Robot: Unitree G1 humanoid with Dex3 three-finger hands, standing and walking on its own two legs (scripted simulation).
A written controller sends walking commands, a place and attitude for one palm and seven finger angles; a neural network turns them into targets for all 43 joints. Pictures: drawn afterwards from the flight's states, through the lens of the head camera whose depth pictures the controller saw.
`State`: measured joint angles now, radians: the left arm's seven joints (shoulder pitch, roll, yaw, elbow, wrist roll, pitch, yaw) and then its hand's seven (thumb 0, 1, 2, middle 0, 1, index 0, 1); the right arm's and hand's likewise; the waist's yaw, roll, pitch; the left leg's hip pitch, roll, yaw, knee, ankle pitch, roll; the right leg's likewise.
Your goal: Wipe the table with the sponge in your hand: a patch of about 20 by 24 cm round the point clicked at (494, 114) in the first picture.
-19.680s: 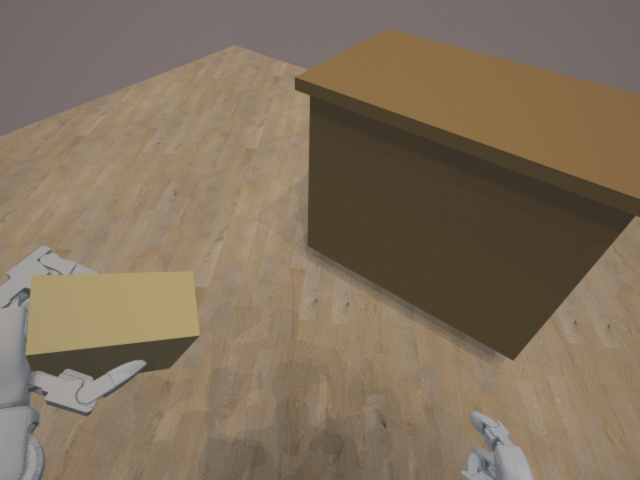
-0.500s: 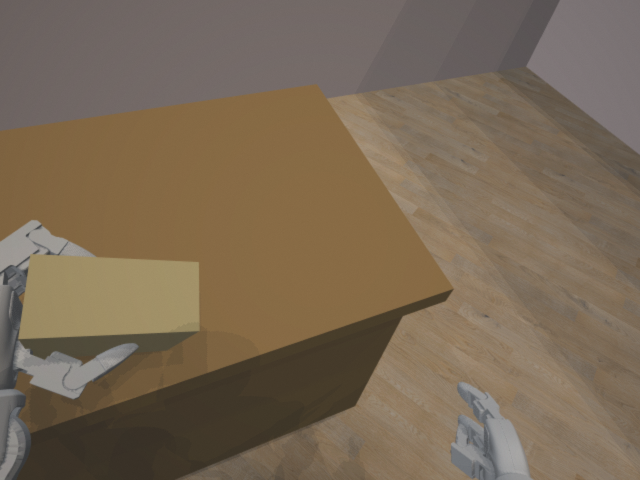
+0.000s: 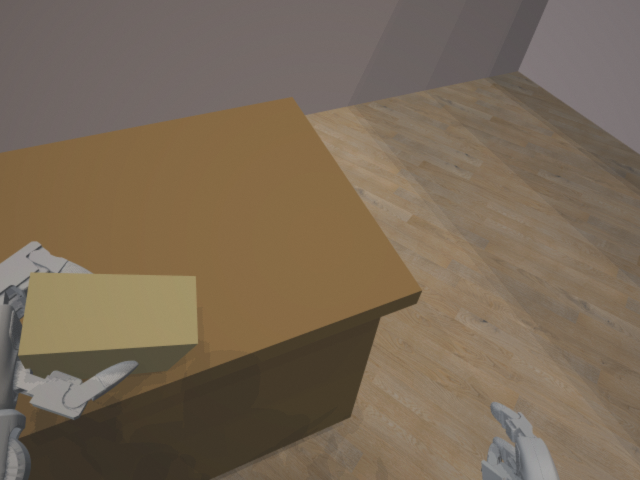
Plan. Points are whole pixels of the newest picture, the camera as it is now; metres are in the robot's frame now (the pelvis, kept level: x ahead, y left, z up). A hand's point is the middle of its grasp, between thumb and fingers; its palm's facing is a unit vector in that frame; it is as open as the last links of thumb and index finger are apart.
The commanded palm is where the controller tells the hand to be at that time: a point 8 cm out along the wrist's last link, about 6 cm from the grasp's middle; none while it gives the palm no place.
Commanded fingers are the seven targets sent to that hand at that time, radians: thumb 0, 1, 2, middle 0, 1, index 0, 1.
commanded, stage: come to a stop and stand still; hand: left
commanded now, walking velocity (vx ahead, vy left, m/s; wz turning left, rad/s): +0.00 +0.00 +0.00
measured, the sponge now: (136, 330) +0.23 +0.20 +0.13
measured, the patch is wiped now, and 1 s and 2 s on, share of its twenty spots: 0.00 0.00 0.00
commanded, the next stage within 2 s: look again from close up in 0.80 s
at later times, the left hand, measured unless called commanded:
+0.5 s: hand out of the picture +0.21 +0.34 +0.16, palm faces +0.40 -0.84 -0.36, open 10.2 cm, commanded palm +0.15 +0.35 +0.18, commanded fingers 0.00 0.10 1.30 -1.20 -1.60 -1.20 -1.60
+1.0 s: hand out of the picture +0.20 +0.33 +0.17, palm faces +0.38 -0.85 -0.38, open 10.2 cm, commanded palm +0.15 +0.36 +0.18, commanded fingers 0.00 0.10 1.30 -1.20 -1.60 -1.20 -1.60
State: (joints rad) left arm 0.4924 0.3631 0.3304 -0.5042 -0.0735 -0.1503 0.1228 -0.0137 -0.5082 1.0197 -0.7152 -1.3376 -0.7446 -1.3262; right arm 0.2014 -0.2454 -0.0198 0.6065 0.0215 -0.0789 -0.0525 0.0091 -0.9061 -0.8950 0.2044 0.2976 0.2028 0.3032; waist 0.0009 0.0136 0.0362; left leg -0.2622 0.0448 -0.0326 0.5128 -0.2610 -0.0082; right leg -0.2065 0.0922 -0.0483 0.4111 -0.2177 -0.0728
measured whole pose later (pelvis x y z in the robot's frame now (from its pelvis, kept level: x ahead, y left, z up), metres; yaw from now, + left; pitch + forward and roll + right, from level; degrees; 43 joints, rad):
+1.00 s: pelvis -0.01 +0.08 +0.00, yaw +0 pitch -1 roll -2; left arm 0.41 0.39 0.36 -0.50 -0.03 -0.24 0.10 -0.01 -0.51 1.02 -0.72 -1.33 -0.75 -1.32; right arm 0.21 -0.19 0.02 0.59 0.00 -0.13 -0.01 0.01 -0.90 -0.89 0.21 0.30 0.21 0.30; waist 0.03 -0.03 0.07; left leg -0.22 -0.06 0.04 0.46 -0.22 0.08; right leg -0.18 -0.02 -0.01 0.39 -0.19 0.03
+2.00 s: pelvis +0.00 +0.07 +0.00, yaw -1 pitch +0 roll -1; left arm 0.41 0.43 0.40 -0.43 -0.04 -0.24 0.07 -0.01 -0.51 1.02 -0.72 -1.33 -0.75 -1.32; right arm 0.22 -0.18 0.03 0.58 0.01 -0.14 -0.02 0.01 -0.90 -0.89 0.21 0.30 0.21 0.30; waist 0.03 -0.04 0.07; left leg -0.23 -0.04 0.05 0.48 -0.25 0.07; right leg -0.20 0.00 0.01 0.43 -0.23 0.02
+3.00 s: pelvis -0.02 +0.04 -0.01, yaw +0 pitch -3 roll +1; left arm 0.27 0.49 0.33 -0.40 0.06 0.15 -0.04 -0.01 -0.50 1.03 -0.71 -1.34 -0.74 -1.33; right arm 0.16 -0.26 0.05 0.58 0.02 -0.08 -0.03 0.01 -0.90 -0.89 0.21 0.30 0.21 0.30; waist 0.04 0.05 0.01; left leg -0.23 -0.05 0.04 0.52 -0.25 0.05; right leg -0.24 0.00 0.01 0.56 -0.27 -0.01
